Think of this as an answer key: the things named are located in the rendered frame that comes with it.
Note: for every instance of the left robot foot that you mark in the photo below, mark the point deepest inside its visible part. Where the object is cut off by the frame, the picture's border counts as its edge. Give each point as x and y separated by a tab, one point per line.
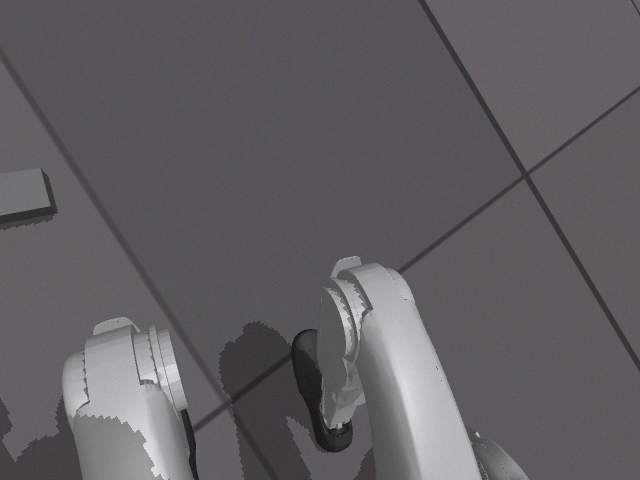
191	442

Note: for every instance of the right robot foot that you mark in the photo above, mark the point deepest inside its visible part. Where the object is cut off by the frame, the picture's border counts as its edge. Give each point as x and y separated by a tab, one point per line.
309	379

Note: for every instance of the small box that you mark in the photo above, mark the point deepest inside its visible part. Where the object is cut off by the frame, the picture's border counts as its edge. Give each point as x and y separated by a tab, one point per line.
24	195

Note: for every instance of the right robot hand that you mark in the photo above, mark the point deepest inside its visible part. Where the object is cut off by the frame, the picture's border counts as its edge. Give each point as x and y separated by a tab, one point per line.
493	462

